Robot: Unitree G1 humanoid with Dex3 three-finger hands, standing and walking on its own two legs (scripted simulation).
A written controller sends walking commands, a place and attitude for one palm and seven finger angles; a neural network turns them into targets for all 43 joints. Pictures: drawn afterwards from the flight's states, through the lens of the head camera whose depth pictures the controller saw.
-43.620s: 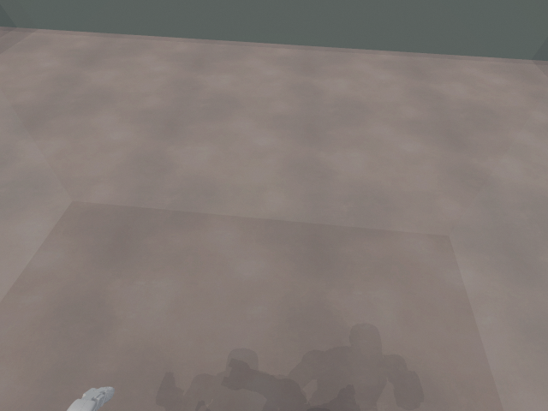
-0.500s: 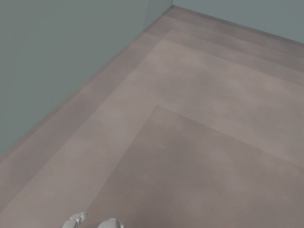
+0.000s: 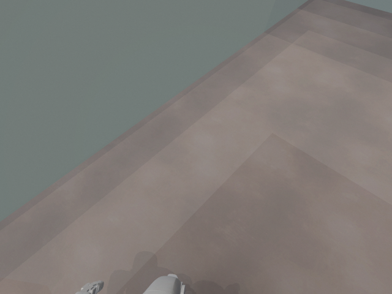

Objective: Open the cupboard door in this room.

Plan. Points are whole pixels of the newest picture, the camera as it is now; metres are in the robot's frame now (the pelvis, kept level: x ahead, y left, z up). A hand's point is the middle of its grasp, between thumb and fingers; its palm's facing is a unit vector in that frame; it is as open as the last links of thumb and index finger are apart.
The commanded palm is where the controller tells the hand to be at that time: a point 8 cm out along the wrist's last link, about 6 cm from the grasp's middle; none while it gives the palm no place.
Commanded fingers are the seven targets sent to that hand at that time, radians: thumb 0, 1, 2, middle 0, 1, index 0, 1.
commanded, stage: turn to face it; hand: left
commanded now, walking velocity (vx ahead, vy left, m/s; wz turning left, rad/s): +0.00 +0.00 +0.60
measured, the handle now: out of the picture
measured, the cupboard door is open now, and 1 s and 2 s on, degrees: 48 48 48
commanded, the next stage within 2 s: none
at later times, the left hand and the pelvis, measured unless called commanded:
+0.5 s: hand out of the picture +0.00 +0.24 -0.17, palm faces +0.34 -0.91 -0.24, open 7.4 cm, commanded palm none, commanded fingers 0.00 0.90 0.90 -0.20 -0.30 -0.20 -0.30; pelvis +0.00 +0.01 +0.01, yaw +18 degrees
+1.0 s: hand out of the picture +0.01 +0.15 -0.14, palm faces +0.54 -0.80 -0.27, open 7.4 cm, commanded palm none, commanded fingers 0.00 0.90 0.90 -0.20 -0.30 -0.20 -0.30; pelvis +0.03 -0.05 +0.01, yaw +36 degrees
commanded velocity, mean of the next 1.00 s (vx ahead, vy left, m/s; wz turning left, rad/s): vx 0.00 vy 0.00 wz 0.60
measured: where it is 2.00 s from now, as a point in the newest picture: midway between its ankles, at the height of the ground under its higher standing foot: outside the picture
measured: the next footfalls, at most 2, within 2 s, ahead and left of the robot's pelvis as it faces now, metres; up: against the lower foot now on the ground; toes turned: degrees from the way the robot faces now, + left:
left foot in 0.34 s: +0.02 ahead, +0.12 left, +0.00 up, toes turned +20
right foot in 0.78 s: +0.10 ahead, -0.13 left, +0.00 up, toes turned +25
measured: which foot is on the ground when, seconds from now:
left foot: up 0.00-0.32, down 0.34-0.78, up 0.80-1.00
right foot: down 0.00-0.34, up 0.36-0.76, down 0.78-1.00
